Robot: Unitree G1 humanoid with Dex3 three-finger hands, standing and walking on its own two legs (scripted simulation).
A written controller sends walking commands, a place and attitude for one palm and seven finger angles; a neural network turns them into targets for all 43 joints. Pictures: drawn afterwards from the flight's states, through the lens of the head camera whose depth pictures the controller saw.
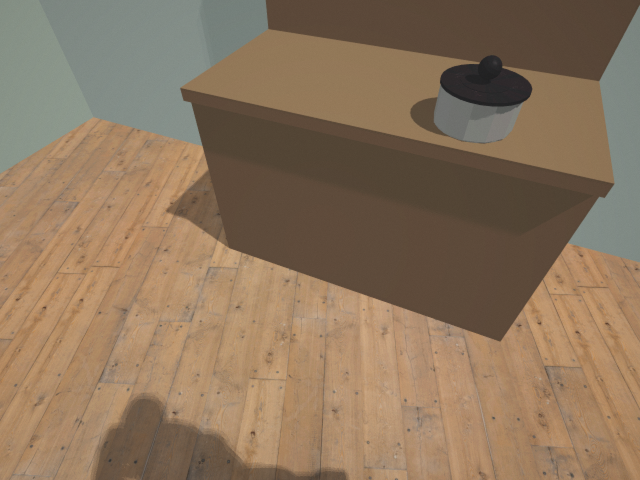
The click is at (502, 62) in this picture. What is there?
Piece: lid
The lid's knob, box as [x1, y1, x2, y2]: [478, 55, 501, 79]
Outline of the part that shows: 498,57 490,55 481,60 478,66 478,72 481,77 485,79 490,79 495,77 499,73 501,69 501,61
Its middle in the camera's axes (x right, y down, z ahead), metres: +0.39 -0.40 +0.89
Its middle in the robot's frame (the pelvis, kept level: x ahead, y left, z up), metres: +0.96 -0.34 +0.10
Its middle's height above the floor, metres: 0.88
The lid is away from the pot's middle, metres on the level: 0.00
